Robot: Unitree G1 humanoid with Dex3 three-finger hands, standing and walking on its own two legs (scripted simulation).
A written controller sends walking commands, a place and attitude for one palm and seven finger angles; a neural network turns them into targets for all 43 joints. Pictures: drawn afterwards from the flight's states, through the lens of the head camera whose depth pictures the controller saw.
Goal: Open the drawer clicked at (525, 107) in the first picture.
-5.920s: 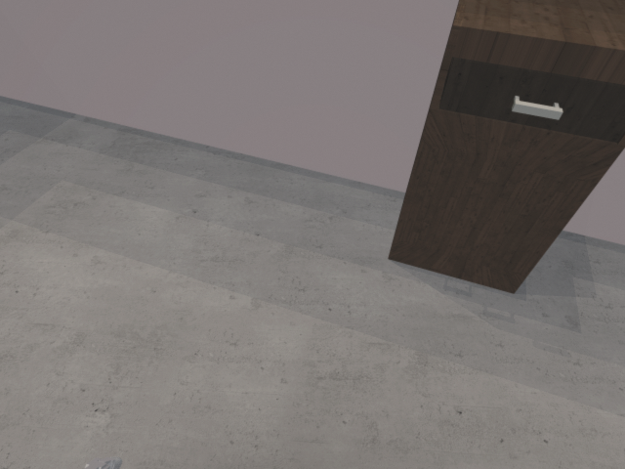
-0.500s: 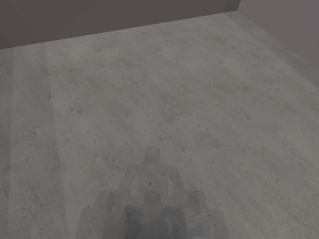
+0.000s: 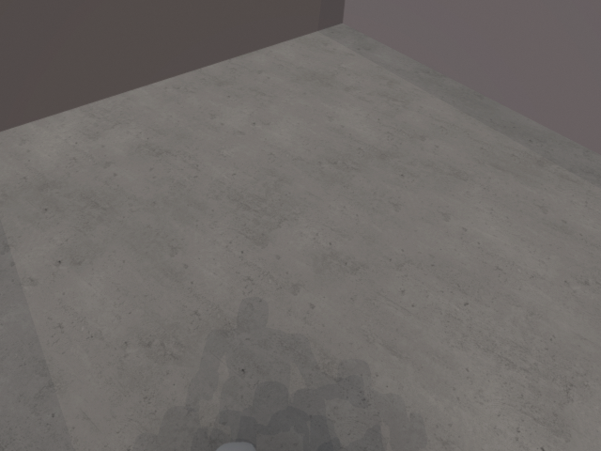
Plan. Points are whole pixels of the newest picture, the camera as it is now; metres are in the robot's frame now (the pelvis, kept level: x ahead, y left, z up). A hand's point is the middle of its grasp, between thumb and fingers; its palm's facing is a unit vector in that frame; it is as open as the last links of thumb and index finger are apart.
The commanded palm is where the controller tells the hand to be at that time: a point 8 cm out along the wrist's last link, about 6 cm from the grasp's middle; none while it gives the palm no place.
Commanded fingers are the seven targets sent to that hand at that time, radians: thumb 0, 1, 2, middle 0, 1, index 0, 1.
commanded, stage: walk to a spot facing it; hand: left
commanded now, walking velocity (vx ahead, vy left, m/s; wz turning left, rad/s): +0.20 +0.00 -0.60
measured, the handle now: out of the picture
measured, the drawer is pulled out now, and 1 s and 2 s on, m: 0.00 0.00 0.00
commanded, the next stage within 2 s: turn to face it in 0.42 s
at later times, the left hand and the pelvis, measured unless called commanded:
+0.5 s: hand (205, 390) +0.23 +0.18 -0.18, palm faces -0.32 -0.93 -0.18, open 7.4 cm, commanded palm none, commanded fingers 0.00 0.90 0.90 -0.20 -0.30 -0.20 -0.30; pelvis +0.08 +0.03 +0.00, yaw -20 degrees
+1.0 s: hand (234, 373) +0.26 +0.14 -0.18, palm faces -0.17 -0.97 -0.17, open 7.3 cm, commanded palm none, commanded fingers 0.00 0.90 0.90 -0.20 -0.30 -0.20 -0.30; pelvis +0.12 +0.00 -0.01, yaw -11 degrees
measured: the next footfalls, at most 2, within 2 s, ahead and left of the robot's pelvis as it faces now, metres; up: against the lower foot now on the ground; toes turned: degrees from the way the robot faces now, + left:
left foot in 0.08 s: +0.07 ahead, +0.13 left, +0.00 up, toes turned +1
right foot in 0.60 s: +0.13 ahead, -0.12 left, +0.00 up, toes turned -28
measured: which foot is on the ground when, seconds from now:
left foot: up 0.00-0.06, down 0.08-0.60, up 0.62-1.00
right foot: down 0.00-0.10, up 0.12-0.58, down 0.60-1.00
